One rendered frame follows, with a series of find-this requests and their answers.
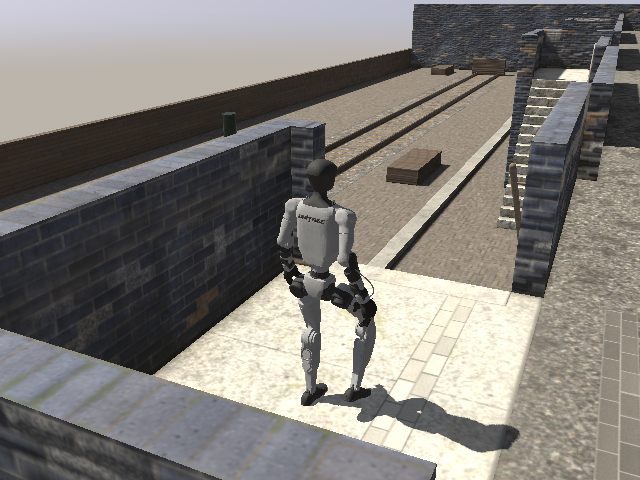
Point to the right robot hand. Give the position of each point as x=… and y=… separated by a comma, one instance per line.
x=368, y=310

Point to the left robot forearm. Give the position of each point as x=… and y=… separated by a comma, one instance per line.
x=286, y=258

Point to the left robot hand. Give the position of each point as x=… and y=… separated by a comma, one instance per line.
x=288, y=275

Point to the robot left upper arm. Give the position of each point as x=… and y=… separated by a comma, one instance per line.
x=288, y=223

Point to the robot left shin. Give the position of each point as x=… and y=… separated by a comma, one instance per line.
x=311, y=359

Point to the right robot forearm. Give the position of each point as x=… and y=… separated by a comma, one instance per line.
x=355, y=280

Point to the robot right upper arm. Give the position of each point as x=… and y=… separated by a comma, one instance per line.
x=346, y=219

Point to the robot torso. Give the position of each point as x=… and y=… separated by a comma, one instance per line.
x=318, y=242

